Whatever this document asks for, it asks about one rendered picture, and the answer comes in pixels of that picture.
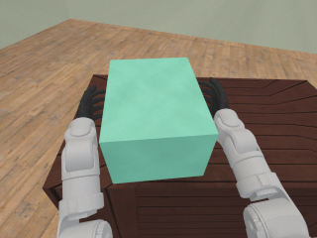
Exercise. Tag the robot left hand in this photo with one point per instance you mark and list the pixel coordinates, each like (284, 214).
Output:
(85, 109)

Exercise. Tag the pedestal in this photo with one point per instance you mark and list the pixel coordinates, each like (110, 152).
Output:
(282, 115)

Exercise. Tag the carton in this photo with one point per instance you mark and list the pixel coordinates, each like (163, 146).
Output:
(155, 123)

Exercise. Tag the right robot forearm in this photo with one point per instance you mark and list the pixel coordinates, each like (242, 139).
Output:
(254, 178)

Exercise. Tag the robot right hand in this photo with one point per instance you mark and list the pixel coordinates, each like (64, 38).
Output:
(218, 99)

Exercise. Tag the robot right upper arm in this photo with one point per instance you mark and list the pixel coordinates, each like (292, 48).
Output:
(274, 218)

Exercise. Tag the left robot forearm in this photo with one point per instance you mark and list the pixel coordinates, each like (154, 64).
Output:
(80, 170)

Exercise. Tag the robot left upper arm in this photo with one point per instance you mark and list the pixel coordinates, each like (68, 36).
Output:
(88, 229)

